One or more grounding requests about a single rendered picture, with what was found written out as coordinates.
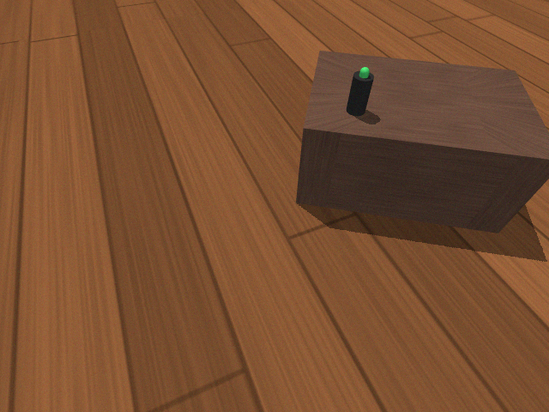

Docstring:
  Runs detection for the bottle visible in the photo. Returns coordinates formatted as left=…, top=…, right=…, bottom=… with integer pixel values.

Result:
left=347, top=67, right=374, bottom=116

